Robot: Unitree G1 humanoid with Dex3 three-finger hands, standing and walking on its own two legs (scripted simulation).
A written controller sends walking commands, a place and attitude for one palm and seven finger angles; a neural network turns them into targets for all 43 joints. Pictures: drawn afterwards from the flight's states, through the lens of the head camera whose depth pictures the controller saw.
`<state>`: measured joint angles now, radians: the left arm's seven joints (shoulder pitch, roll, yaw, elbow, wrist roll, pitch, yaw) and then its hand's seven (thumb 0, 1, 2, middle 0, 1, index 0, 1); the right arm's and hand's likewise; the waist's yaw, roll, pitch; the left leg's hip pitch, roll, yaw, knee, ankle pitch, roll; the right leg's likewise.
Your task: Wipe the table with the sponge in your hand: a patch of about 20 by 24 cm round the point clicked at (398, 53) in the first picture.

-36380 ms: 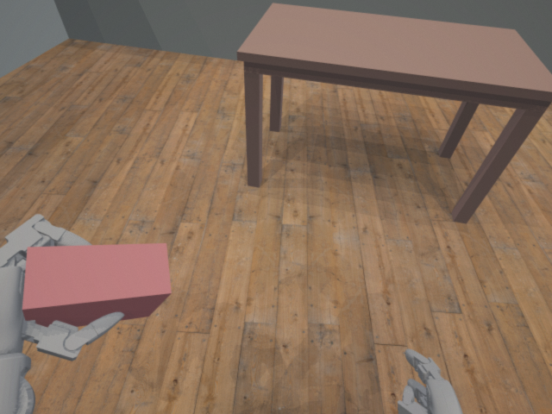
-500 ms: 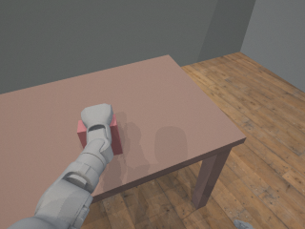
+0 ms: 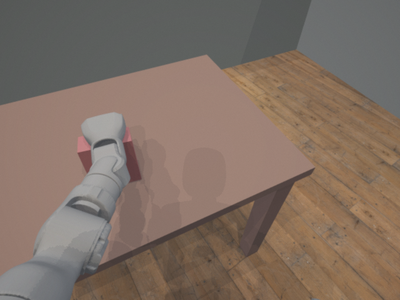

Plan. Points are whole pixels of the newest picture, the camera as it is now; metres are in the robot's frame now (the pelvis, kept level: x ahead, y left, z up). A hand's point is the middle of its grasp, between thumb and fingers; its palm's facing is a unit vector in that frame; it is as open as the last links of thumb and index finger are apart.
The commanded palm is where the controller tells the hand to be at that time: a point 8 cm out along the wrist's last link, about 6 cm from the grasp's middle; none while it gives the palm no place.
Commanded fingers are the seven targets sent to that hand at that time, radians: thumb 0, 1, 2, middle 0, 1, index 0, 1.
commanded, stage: wipe forward along the third lane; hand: left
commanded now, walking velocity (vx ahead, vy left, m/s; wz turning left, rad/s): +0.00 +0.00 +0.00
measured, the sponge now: (113, 165) +0.43 +0.21 +0.00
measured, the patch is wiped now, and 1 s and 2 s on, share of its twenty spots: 0.95 0.95 0.95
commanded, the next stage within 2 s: wipe back along the third lane in 0.38 s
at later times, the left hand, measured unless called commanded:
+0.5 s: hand (104, 133) +0.49 +0.22 +0.06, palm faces -0.08 -0.03 -1.00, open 10.0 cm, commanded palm +0.47 +0.21 +0.09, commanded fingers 0.00 0.10 1.30 -1.20 -1.60 -1.20 -1.60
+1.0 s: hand (105, 140) +0.47 +0.22 +0.06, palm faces -0.03 -0.02 -1.00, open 10.1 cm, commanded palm +0.43 +0.19 +0.09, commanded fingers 0.00 0.10 1.30 -1.20 -1.60 -1.20 -1.60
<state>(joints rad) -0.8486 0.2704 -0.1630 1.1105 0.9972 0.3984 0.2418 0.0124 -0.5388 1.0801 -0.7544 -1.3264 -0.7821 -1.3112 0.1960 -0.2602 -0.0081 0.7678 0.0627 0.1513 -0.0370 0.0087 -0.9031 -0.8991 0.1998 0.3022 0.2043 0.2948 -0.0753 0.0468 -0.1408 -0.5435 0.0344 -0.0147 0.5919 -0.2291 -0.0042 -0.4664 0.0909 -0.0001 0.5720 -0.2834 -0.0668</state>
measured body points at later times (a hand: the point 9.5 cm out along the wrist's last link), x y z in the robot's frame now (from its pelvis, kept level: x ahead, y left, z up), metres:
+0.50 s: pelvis -0.01 +0.04 -0.01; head +0.06 +0.05 +0.44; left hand +0.49 +0.22 +0.11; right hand +0.05 -0.22 -0.14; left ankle +0.03 +0.13 -0.73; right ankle -0.01 -0.08 -0.73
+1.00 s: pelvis +0.02 +0.05 +0.00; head +0.05 +0.05 +0.45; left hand +0.46 +0.22 +0.11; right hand +0.12 -0.20 -0.13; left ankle +0.03 +0.13 -0.73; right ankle -0.01 -0.08 -0.73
